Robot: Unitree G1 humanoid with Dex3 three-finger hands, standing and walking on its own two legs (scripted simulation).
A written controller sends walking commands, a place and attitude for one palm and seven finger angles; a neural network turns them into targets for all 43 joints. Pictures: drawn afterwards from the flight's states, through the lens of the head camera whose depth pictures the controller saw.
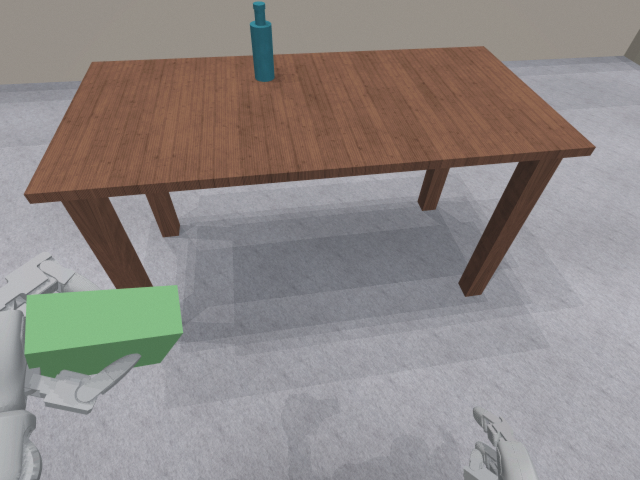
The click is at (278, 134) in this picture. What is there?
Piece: table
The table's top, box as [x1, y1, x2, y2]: [24, 46, 595, 203]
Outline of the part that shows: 595,147 483,46 276,54 273,55 275,77 271,81 261,82 254,78 252,55 92,62 88,68 24,195 30,203 580,156 589,155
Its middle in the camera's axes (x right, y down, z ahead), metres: -0.01 -0.38 +1.09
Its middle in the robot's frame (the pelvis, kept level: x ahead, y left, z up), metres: +1.07 +0.07 -0.08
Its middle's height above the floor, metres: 0.69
